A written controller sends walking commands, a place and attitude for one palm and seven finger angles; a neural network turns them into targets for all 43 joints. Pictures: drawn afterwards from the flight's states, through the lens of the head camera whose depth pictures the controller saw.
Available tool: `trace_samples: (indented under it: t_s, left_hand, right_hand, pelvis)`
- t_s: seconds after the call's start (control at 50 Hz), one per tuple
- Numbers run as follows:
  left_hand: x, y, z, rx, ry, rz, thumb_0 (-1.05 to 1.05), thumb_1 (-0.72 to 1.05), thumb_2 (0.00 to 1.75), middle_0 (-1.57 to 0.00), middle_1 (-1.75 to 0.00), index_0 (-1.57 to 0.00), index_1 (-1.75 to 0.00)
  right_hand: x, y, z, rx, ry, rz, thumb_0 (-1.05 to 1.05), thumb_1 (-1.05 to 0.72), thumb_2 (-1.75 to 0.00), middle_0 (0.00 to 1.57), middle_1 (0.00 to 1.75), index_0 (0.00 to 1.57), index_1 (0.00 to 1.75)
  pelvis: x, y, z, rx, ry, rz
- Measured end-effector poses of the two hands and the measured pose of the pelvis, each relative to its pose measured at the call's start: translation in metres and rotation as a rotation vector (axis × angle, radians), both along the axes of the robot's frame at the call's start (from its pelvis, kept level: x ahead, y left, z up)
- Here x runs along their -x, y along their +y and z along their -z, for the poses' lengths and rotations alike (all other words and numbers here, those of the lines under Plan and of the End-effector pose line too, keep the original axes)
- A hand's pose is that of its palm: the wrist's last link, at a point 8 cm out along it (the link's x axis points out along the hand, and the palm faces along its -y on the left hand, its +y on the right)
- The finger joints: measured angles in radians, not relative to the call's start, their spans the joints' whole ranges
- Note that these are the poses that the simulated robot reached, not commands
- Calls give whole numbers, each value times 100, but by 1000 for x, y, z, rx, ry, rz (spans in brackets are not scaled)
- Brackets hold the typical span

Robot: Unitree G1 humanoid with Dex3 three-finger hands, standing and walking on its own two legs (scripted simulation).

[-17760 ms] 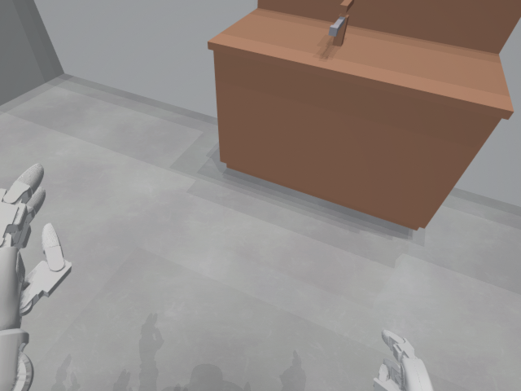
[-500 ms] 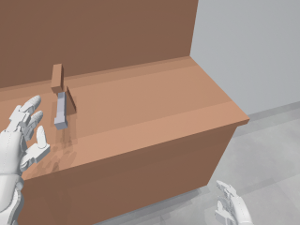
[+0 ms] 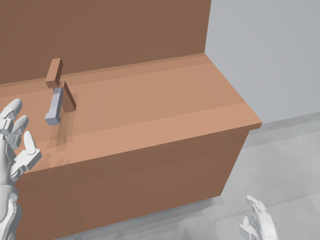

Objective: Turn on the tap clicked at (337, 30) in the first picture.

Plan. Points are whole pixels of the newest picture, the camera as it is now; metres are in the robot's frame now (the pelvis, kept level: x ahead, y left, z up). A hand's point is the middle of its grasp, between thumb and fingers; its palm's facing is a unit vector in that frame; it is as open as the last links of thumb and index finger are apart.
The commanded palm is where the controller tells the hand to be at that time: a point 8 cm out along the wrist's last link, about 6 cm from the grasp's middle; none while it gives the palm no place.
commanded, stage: turn the palm inward beside the body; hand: left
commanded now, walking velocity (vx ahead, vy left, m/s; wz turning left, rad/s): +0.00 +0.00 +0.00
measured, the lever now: (53, 118) +0.38 +0.35 +0.10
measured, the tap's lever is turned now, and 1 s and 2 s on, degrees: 0 0 0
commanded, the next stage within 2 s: reach beside the lever's end, fingers flat in 1.44 s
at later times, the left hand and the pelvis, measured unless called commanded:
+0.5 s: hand (29, 156) +0.22 +0.28 +0.17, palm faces +0.46 -0.87 -0.18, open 7.4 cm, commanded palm +0.17 +0.32 +0.17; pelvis +0.03 +0.04 +0.01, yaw +0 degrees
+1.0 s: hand (28, 170) +0.20 +0.28 +0.16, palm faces +0.50 -0.85 -0.12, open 7.4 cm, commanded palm +0.14 +0.31 +0.17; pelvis +0.02 +0.04 +0.01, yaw +1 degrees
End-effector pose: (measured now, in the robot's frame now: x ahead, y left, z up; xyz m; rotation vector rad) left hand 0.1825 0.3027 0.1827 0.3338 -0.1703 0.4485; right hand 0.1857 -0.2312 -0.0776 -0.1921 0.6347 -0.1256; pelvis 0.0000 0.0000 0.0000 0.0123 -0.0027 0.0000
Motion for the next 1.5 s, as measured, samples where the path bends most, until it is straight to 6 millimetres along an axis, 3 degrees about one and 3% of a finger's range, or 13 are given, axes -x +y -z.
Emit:
trace_samples:
  t_s: [0.14, 0.3, 0.52, 0.72, 1.1, 1.5]
  left_hand:
    - [9, 9, 1, 14, 4, -56, 1, 89, 90, -21, -30, -21, -30]
    - [7, 15, 16, 81, 33, -32, 1, 89, 90, -20, -30, -20, -30]
    - [8, 19, 12, 121, 11, -16, 1, 89, 90, -21, -30, -20, -30]
    - [21, 20, 19, 172, 43, -50, 1, 90, 90, -20, -30, -20, -30]
    - [34, 2, 19, 233, 61, -81, 1, 90, 90, -20, -30, -20, -30]
    - [25, -19, 21, 226, 83, -93, 1, 90, 90, -20, -30, -20, -30]
  right_hand:
    - [-8, -1, 3, 11, 13, 2, 2, -91, -90, 20, 30, 20, 30]
    - [-24, 23, -9, 19, -50, -34, 2, -91, -90, 20, 30, 20, 30]
    - [-40, 66, -24, -23, -131, -89, 2, -91, -90, 20, 30, 20, 30]
    - [-39, 83, -29, -18, -138, -129, 2, -90, -90, 20, 30, 20, 30]
    - [-25, 63, -25, -19, -125, -103, 2, -90, -90, 20, 30, 20, 30]
    - [-36, 38, -20, -23, -126, -100, 2, -91, -90, 20, 30, 20, 30]
  pelvis:
    - [-19, 7, -1, 1, 23, -5]
    - [-30, 23, -5, 5, 33, -9]
    - [-32, 43, -7, 11, 22, -7]
    - [-24, 50, -8, 16, 2, -12]
    - [-16, 35, -9, 13, -21, -19]
    - [-26, 15, -8, 11, -6, -26]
